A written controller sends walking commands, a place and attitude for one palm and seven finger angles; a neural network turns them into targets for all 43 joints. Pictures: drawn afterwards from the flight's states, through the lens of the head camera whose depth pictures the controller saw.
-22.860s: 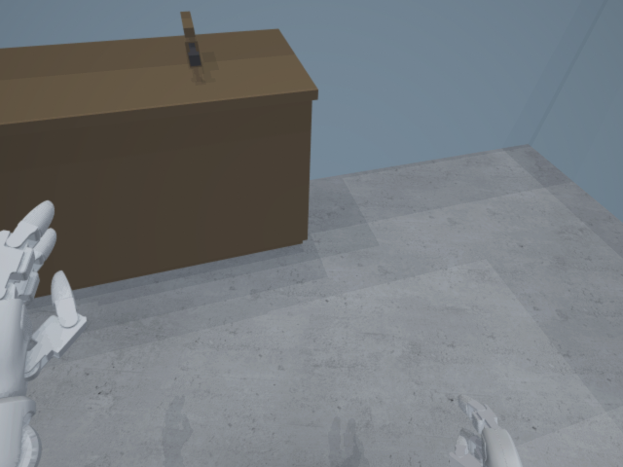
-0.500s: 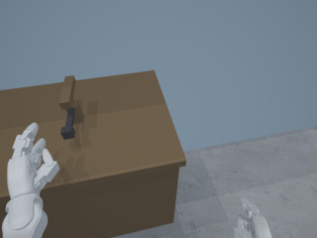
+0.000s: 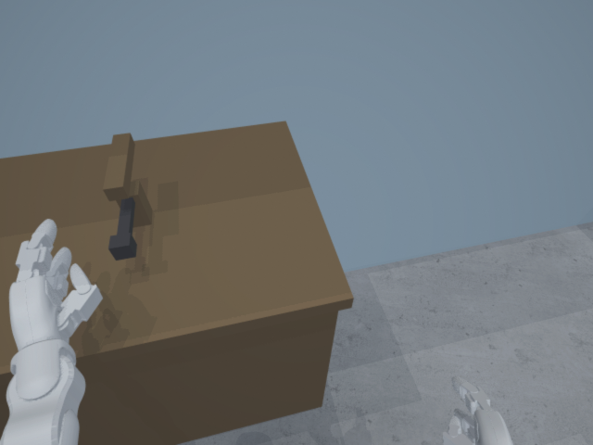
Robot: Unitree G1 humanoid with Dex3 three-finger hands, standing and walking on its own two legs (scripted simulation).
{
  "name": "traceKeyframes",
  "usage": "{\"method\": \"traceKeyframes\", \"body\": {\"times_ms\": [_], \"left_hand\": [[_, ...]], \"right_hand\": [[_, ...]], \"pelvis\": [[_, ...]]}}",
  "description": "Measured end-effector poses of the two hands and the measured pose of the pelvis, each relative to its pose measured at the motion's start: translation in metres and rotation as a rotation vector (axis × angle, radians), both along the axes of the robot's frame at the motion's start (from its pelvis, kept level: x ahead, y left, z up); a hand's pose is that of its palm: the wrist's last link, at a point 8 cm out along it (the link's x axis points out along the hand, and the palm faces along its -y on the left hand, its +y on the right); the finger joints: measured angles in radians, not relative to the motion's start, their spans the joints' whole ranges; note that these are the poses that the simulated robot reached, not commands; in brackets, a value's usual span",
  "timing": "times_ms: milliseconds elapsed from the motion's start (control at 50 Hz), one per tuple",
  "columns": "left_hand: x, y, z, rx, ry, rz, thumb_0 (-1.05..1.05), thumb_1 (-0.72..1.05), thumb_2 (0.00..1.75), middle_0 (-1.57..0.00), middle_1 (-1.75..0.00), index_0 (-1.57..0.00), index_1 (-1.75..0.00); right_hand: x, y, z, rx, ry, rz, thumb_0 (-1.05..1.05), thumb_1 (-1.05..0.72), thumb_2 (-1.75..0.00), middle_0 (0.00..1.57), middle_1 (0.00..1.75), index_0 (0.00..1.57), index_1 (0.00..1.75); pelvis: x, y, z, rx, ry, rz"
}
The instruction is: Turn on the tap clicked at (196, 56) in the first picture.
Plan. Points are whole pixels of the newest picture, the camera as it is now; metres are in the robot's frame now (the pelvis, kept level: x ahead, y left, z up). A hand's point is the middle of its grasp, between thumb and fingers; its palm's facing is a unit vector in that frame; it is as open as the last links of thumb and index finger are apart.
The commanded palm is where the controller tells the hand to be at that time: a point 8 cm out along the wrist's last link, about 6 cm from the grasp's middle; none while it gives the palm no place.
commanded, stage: reach beside the lever's end, fingers flat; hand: left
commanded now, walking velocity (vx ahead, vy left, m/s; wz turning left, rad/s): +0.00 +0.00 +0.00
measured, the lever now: (123, 246) +0.36 +0.29 +0.06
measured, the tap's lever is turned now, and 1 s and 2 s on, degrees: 0 0 4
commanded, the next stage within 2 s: push the lever round in 1.04 s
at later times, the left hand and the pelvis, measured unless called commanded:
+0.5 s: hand (93, 269) +0.31 +0.31 +0.07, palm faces +0.52 -0.84 -0.11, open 7.8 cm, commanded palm +0.27 +0.35 +0.07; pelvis -0.01 +0.01 -0.01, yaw -1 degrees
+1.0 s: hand (98, 268) +0.33 +0.31 +0.05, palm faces +0.53 -0.84 -0.11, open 7.8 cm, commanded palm +0.28 +0.35 +0.06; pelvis +0.00 +0.01 -0.01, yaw -1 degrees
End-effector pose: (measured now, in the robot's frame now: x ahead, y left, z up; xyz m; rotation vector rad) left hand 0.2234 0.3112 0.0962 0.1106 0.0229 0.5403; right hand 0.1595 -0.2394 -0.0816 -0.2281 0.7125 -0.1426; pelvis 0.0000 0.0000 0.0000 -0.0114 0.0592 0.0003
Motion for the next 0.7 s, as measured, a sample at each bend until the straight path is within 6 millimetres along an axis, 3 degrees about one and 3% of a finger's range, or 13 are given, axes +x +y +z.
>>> {"method": "traceKeyframes", "body": {"times_ms": [280,700], "left_hand": [[0.022,0.014,-0.01,-0.004,-0.003,0.009,0.01,0.9,0.9,-0.16,-0.19,-0.17,-0.19],[0.061,0.043,-0.03,-0.014,0.009,0.023,0.01,0.9,0.9,-0.15,-0.15,-0.15,-0.15]], "right_hand": [[-0.017,0.001,-0.009,-0.01,0.055,-0.02,0.02,-0.9,-0.9,0.21,0.3,0.2,0.3],[-0.057,-0.012,-0.024,-0.055,0.204,-0.084,0.01,-0.9,-0.9,0.21,0.3,0.2,0.3]], "pelvis": [[-0.005,0.005,-0.003,-0.007,0.02,0.0],[-0.007,0.01,-0.011,-0.02,0.08,-0.009]]}}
